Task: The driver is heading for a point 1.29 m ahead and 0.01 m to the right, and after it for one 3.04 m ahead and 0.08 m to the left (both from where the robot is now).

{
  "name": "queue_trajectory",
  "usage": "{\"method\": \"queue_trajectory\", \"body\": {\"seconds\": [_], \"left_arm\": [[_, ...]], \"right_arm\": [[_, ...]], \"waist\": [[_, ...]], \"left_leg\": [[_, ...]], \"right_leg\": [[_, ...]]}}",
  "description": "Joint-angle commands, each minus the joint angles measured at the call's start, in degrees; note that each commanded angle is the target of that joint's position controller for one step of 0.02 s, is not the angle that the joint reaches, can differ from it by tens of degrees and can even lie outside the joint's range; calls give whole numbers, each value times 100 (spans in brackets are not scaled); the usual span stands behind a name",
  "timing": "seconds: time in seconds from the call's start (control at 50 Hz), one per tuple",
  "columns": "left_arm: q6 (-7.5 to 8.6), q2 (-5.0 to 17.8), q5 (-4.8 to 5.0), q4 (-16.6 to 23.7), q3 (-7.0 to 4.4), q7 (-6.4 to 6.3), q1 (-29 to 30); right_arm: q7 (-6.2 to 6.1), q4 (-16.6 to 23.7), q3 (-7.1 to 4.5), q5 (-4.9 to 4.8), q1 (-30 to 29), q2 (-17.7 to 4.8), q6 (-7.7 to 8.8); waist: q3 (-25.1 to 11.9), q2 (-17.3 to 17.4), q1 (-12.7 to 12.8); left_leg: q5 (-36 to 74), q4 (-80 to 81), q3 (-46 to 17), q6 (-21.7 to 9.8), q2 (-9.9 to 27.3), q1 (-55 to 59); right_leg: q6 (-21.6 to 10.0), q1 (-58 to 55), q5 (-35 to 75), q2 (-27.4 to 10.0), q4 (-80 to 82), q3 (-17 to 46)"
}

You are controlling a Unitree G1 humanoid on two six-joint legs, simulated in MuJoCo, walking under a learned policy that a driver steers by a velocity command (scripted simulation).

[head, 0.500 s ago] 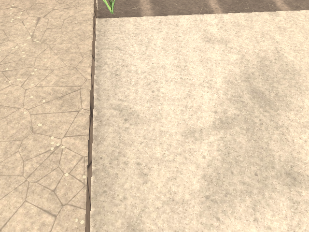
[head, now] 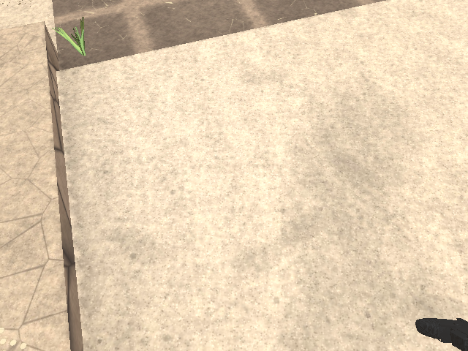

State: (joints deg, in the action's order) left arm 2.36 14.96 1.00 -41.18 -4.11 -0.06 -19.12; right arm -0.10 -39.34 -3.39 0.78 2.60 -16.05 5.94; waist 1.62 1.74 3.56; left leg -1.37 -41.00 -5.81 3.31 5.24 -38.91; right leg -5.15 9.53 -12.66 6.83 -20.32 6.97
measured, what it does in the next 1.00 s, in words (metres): walks ahead: left foot, then right foot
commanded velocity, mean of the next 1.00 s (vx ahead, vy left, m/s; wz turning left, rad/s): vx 0.50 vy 0.00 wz -0.11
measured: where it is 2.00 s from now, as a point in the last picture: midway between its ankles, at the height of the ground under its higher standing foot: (258, 159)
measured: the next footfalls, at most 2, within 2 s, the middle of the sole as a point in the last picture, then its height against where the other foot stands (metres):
left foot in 0.16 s outside the picture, level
right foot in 0.66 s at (331, 349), level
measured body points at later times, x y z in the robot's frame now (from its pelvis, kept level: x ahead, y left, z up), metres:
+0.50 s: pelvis +0.27 +0.03 +0.00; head +0.30 +0.02 +0.45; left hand +0.54 +0.21 -0.08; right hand +0.21 -0.25 -0.12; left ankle +0.24 +0.15 -0.75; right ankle +0.37 -0.16 -0.69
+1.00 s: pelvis +0.51 -0.08 +0.00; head +0.54 -0.08 +0.45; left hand +0.57 +0.21 -0.12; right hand +0.67 -0.35 -0.10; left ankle +0.68 +0.08 -0.68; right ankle +0.43 -0.17 -0.75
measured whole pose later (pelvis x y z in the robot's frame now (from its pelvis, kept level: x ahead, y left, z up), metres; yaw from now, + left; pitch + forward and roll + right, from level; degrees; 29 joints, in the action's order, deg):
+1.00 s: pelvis +0.51 -0.08 +0.00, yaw -3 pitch +1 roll -2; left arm 5.0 15.3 -0.7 -46.2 -4.3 -0.3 -19.8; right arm 1.7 -44.4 -3.4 -1.2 7.7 -17.0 1.8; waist 1.1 2.8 3.6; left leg -0.1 -47.2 -3.1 0.6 5.8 -40.1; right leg -1.3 0.0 -13.9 1.2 -13.0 -11.2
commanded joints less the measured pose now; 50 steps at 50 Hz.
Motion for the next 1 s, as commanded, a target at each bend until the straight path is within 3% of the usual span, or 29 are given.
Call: {"method": "queue_trajectory", "body": {"seconds": [0.02,0.1,0.14,0.16,0.18,0.2,0.22,0.24,0.26,0.28,0.32,0.42,0.48,0.54,0.58,0.6,0.62,0.64,0.66,0.68,0.7,0.72,0.74,0.76,0.78,0.82,0.86,0.94,1.0], "left_arm": [[36,1009,60,294,-283,-51,-108],[-30,946,84,249,-292,-97,-209],[-44,789,47,356,-248,-98,-17],[-18,473,-18,484,-130,-68,73],[17,108,92,584,-16,-80,-777],[28,567,154,525,-48,-97,-923],[-5,956,134,541,-156,-100,-372],[-32,963,50,626,-161,-108,62],[-18,860,-28,721,-157,-98,327],[-17,755,-18,756,-161,-69,362],[-38,518,34,719,-112,-33,217],[14,278,-55,857,42,26,875],[89,238,-19,948,101,107,1447],[126,333,30,1094,87,179,1898],[159,433,32,1184,49,210,2032],[183,513,25,1146,12,206,1853],[198,646,-8,1013,-71,182,1386],[200,906,-50,779,-214,128,574],[174,1402,-157,634,-353,41,-516],[135,1738,-203,605,-379,39,-622],[141,1171,-157,587,-260,57,-619],[168,941,-101,560,-167,62,-288],[194,739,-91,541,-99,78,77],[225,569,-99,520,-52,100,357],[277,488,-136,488,-37,106,529],[388,495,-148,366,-71,104,653],[434,584,-181,232,-116,63,635],[402,761,-183,33,-170,-28,523],[348,943,-130,-120,-224,-77,275]], "right_arm": [[73,445,-41,-75,-576,-310,76],[139,511,-166,-129,-545,-615,167],[105,322,-283,-98,263,-780,224],[63,237,-375,7,1102,-1053,245],[48,54,-487,96,1819,-1513,196],[88,5,-425,-77,1872,-1183,163],[57,121,-305,-96,1564,-747,119],[39,125,-238,-39,1305,-605,61],[44,62,-188,-3,1144,-496,30],[41,9,-137,26,1069,-398,34],[54,-130,-122,-18,1071,-361,70],[48,-420,-203,-132,1172,-772,59],[44,-562,-210,-200,1352,-927,-9],[66,-754,-217,-249,1693,-1044,-71],[72,-858,-218,-298,1804,-1087,-131],[66,-891,-224,-303,1787,-1147,-163],[55,-900,-216,-319,1703,-1171,-185],[57,-904,-155,-286,1733,-1027,-179],[64,-713,11,-119,1664,-628,-142],[72,-613,178,-159,2314,-102,-42],[78,-719,0,-290,1996,-764,-13],[84,-576,-74,-356,1580,-940,-16],[60,-561,-70,-313,1372,-850,-47],[46,-550,-91,-244,1289,-796,-101],[44,-586,-97,-240,1405,-691,-180],[45,-585,-67,-258,1477,-440,-307],[45,-497,-69,-237,1295,-367,-372],[155,-291,-26,-205,723,-261,-365],[268,-44,33,-180,96,-192,-354]], "waist": [[-203,-673,76],[-274,-853,-64],[-602,-910,-519],[-1300,-516,-915],[-2197,1164,-707],[-2152,1453,-731],[-1350,813,-883],[-861,399,-848],[-474,255,-747],[-291,339,-598],[-224,458,-435],[-135,235,-485],[-38,241,-699],[41,280,-844],[115,343,-790],[50,380,-637],[-181,344,-317],[-686,228,62],[-1616,-499,499],[-2293,-1932,148],[-1982,-1244,363],[-1208,-1079,271],[-851,-811,99],[-534,-819,-63],[-403,-895,-240],[-273,-764,-407],[-118,-598,-442],[96,-512,-302],[300,-388,-64]], "left_leg": [[721,811,349,33,-504,1052],[-39,1307,100,-224,-548,1246],[-157,1599,206,-490,-513,2430],[-321,1437,-468,-835,262,3872],[-1320,1724,-2917,-1782,1661,5980],[-2745,2161,-4174,-1953,2009,6037],[-2942,2315,-3354,-1687,1721,5369],[-2310,2360,-2521,-1483,1424,4610],[-1620,2495,-1978,-1443,1168,3937],[-1155,2632,-1542,-1398,963,3509],[-744,2870,-1065,-1448,787,3162],[240,3180,-323,-1606,804,3163],[290,3177,131,-1450,637,3096],[232,3077,128,-1384,817,3407],[424,2854,-33,-1325,941,3589],[700,2634,-66,-1273,949,3632],[1375,2125,62,-1163,818,3522],[1751,1154,286,-1000,516,3121],[196,-721,574,-722,122,1935],[-3141,-2482,474,-430,-653,75],[-3135,-3147,-96,-430,-416,-462],[-2627,-3206,-21,-468,-187,-715],[-2163,-3024,63,-439,25,-539],[-1826,-2761,52,-399,147,-371],[-1574,-2633,2,-368,244,-47],[-1309,-2493,-1,-293,255,147],[-933,-2202,-78,-228,241,-61],[193,-922,84,-231,170,-93],[497,-169,398,-340,109,-30]], "right_leg": [[-732,648,1090,-1107,460,909],[-598,-117,847,-1405,-222,1660],[-369,23,1251,-1152,-949,1618],[-149,650,833,-828,-2339,1224],[281,2597,-1501,-1,-4368,424],[372,3522,-2055,-358,-5384,430],[437,3801,-1498,-597,-5727,417],[469,3657,-1036,-778,-5650,199],[473,3506,-758,-896,-5364,176],[458,3253,-604,-1018,-5122,176],[462,2949,-577,-1079,-4688,54],[547,2955,336,-1261,-3031,-283],[537,2505,1097,-1153,-2001,-533],[442,2305,1112,-1044,-1466,-637],[309,2107,788,-961,-1145,-638],[240,1768,675,-878,-948,-686],[131,990,748,-734,-672,-812],[-20,-288,802,-754,-675,-774],[-408,-2017,1012,-1985,-855,487],[-1206,-3267,104,-3219,-208,2839],[-1143,-2870,-568,-3060,117,2974],[-913,-2235,-371,-2852,213,2083],[-765,-1567,-48,-2582,383,1473],[-690,-1036,260,-2374,602,1007],[-621,-639,523,-2250,817,637],[-643,-282,1086,-2232,1102,169],[-641,-241,1545,-2235,1226,-273],[-486,-356,1676,-2083,1332,-1081],[-416,-593,1642,-2187,1351,-1413]]}}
